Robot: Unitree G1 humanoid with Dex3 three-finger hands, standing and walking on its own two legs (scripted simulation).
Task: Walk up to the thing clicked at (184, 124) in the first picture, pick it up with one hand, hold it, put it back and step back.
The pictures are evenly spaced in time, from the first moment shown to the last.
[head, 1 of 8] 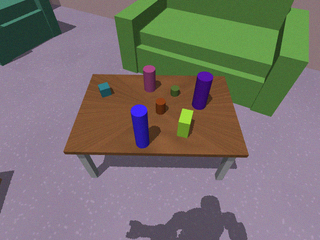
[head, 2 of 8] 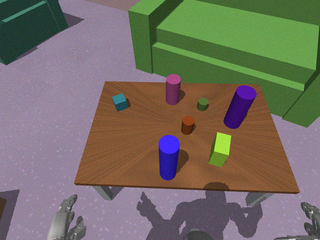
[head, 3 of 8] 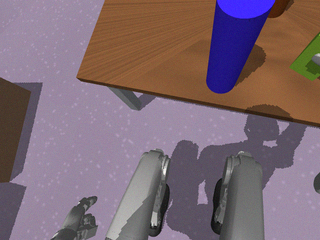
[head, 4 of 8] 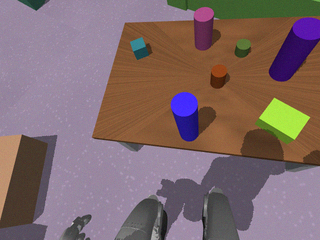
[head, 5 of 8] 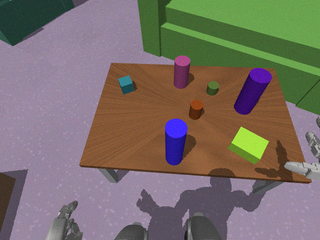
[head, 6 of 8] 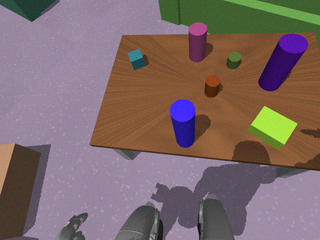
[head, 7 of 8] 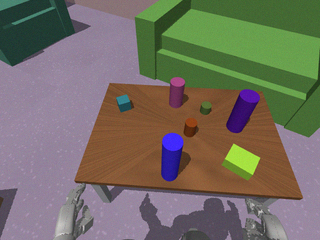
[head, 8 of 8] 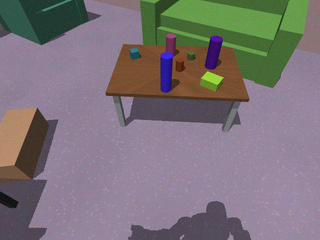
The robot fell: no
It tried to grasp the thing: yes
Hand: right
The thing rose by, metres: 0.06
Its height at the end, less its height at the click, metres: -0.03
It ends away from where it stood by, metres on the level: 0.09
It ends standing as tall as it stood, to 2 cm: no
